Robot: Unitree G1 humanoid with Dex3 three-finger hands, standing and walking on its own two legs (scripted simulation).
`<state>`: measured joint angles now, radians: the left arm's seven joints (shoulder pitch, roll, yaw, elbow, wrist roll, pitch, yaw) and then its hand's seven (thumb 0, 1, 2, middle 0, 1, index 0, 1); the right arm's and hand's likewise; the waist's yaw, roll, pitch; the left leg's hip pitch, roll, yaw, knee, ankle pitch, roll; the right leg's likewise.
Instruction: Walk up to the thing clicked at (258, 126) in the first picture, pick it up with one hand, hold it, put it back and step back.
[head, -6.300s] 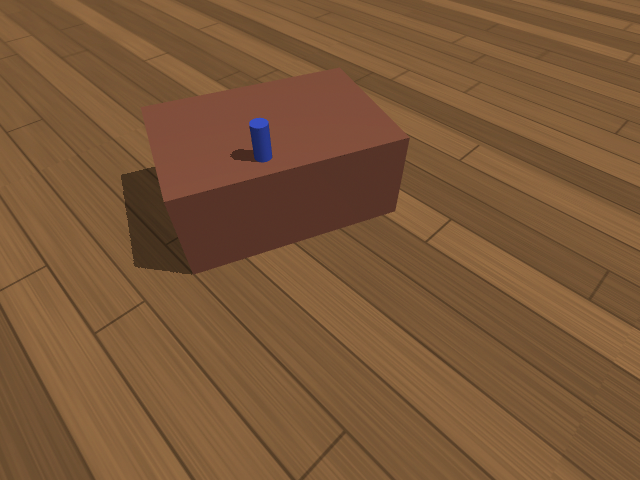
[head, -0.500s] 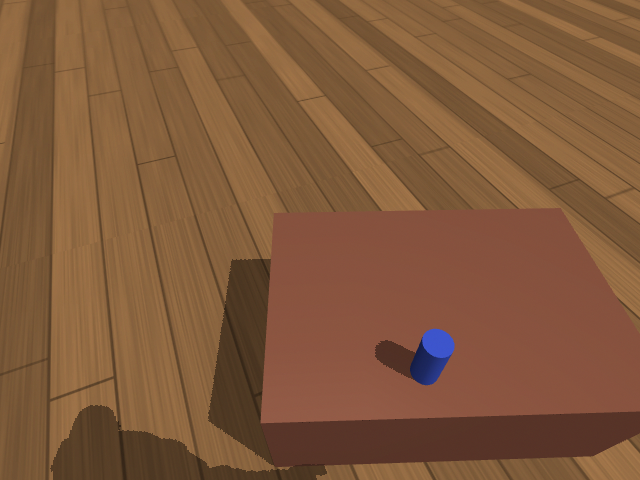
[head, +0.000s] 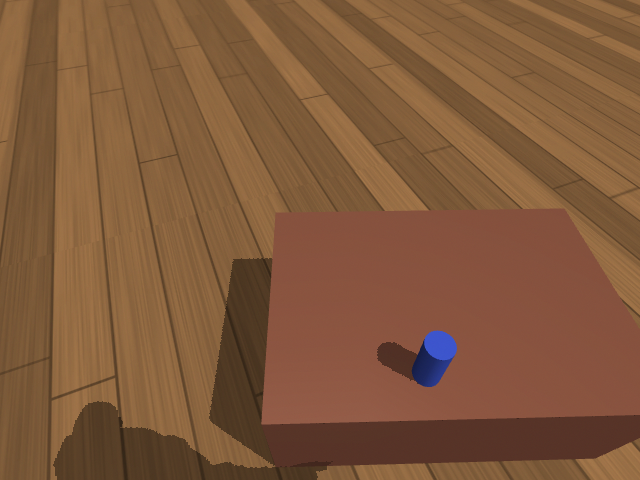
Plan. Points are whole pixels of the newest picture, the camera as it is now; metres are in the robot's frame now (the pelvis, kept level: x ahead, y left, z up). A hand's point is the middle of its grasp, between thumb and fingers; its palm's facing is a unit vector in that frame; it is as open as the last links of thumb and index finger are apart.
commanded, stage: stand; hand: right
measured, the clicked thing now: (432, 359) +0.43 -0.23 -0.33
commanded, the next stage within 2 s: go down in 0.46 s
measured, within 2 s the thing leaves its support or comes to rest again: neither
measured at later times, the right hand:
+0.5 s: hand out of the picture +0.08 -0.25 -0.16, palm faces -0.03 +0.94 -0.34, open 7.4 cm
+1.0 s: hand out of the picture +0.13 -0.26 -0.15, palm faces +0.01 +0.94 -0.33, open 15.4 cm
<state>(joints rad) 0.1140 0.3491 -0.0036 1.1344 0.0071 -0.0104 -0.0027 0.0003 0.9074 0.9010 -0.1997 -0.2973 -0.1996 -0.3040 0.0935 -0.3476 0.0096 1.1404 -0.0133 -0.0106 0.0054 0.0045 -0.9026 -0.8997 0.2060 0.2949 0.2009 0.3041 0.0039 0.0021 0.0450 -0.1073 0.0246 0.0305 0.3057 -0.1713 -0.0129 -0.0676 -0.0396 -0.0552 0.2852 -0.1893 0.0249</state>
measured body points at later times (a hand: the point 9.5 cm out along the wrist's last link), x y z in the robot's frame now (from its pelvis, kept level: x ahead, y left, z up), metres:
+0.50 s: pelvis +0.00 +0.00 +0.00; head +0.00 +0.00 +0.45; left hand +0.07 +0.30 -0.13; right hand +0.08 -0.30 -0.13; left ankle +0.00 +0.12 -0.75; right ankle -0.02 -0.13 -0.75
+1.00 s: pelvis -0.02 -0.01 -0.02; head +0.03 -0.01 +0.43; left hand +0.10 +0.24 -0.13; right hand +0.13 -0.31 -0.13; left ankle +0.00 +0.12 -0.75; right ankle -0.02 -0.13 -0.75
